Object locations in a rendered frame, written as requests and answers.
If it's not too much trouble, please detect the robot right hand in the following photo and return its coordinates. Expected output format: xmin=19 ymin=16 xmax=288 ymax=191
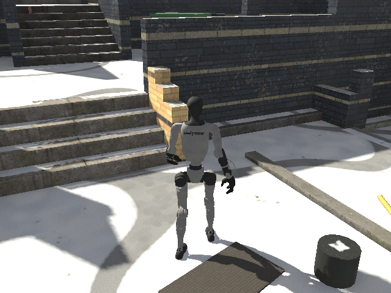
xmin=221 ymin=176 xmax=235 ymax=194

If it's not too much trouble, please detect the left robot foot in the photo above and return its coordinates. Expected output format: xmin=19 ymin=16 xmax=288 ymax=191
xmin=175 ymin=243 xmax=187 ymax=260

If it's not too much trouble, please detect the robot left hand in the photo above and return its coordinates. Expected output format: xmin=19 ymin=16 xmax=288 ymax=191
xmin=167 ymin=155 xmax=181 ymax=165

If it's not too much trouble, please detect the right robot forearm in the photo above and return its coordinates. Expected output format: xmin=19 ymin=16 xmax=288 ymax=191
xmin=218 ymin=148 xmax=233 ymax=179

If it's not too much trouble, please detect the left robot shin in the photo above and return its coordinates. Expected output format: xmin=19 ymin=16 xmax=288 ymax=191
xmin=176 ymin=208 xmax=186 ymax=251

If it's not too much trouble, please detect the left robot forearm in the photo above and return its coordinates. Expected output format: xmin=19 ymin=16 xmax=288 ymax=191
xmin=166 ymin=146 xmax=174 ymax=161

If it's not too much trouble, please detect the robot right upper arm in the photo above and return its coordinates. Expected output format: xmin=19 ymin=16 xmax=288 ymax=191
xmin=208 ymin=123 xmax=223 ymax=158

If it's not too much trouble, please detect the robot left upper arm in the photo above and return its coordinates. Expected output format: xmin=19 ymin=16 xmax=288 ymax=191
xmin=167 ymin=123 xmax=183 ymax=154

